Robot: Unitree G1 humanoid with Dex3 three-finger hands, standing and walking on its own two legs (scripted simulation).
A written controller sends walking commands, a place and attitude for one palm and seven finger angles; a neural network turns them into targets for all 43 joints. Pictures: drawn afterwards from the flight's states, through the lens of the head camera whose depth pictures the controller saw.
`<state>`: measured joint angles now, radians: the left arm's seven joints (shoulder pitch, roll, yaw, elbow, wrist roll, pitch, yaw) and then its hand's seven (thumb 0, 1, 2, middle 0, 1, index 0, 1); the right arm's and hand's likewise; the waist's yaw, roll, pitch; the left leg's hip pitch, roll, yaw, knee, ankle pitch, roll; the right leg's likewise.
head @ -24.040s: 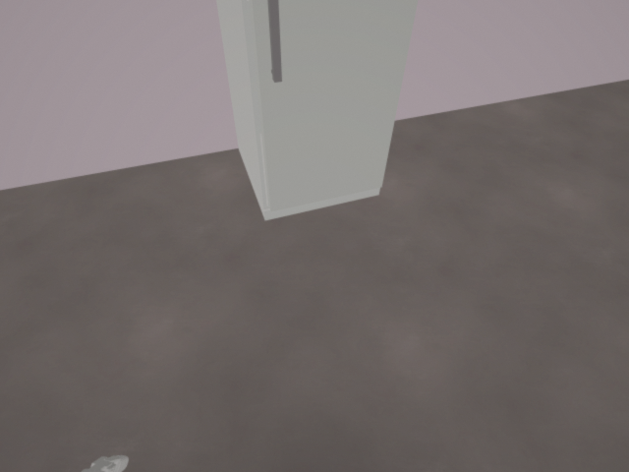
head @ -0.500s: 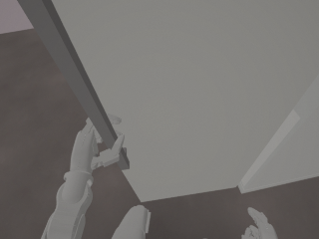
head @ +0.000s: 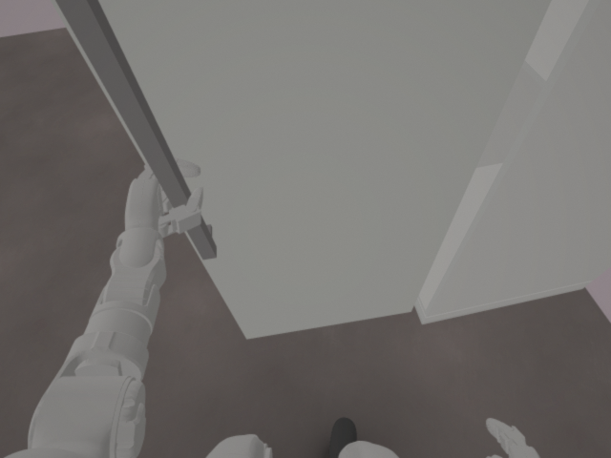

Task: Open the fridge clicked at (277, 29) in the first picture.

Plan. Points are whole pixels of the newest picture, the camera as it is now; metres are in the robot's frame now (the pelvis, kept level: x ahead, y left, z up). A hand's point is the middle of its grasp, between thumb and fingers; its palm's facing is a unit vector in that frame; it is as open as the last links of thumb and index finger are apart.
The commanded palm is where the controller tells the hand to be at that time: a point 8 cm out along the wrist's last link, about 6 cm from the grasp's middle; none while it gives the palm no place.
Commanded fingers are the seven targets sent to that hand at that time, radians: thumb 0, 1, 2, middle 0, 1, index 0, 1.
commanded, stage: stop walking and hold the door back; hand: left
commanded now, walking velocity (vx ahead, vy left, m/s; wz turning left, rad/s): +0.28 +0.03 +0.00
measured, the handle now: (162, 147) +0.47 +0.19 +0.14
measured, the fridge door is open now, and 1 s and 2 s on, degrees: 87 79 80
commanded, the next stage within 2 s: loosen the grip on the handle in 1.80 s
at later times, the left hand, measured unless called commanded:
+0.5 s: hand (191, 179) +0.47 +0.17 +0.08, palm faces +0.24 -0.95 -0.20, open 5.8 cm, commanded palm +0.46 +0.26 +0.05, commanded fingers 0.00 0.90 0.90 -0.45 -1.40 -0.45 -1.40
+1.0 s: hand (191, 171) +0.49 +0.18 +0.07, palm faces +0.15 -0.96 -0.23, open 5.8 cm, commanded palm +0.47 +0.26 +0.05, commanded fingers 0.00 0.90 0.90 -0.45 -1.40 -0.45 -1.40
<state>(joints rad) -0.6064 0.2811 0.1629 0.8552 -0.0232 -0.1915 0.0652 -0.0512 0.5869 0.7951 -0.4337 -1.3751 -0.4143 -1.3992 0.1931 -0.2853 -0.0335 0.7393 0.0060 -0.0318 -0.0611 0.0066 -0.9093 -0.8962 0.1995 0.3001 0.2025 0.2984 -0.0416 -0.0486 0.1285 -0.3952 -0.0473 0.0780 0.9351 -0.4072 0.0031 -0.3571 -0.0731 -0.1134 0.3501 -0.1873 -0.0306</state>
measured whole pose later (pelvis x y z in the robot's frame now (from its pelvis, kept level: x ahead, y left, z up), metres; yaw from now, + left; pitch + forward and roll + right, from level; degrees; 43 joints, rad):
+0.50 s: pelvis -0.01 -0.04 -0.02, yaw -3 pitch -1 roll +0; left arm -0.90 0.53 0.40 1.27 -0.01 -0.13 0.00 0.00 0.61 0.79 -0.37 -1.29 -0.45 -1.40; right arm 0.29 -0.32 0.00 0.84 0.06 -0.05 -0.09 0.01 -0.91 -0.90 0.20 0.30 0.21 0.30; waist -0.12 0.04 0.18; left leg -0.50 0.05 0.00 1.09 -0.45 -0.01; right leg -0.26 -0.03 -0.03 0.56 -0.28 -0.01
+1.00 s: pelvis +0.02 +0.00 -0.03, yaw -7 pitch +1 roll -1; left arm -0.75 0.44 0.34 1.04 0.00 -0.23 0.00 -0.04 0.64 0.78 -0.43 -1.37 -0.41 -1.40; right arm 0.25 -0.23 0.05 0.67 0.03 -0.07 -0.07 0.00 -0.90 -0.90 0.20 0.30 0.21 0.30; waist -0.06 0.06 0.13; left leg -0.39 0.08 0.09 0.65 -0.27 -0.01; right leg -0.29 0.01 -0.07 0.60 -0.31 -0.02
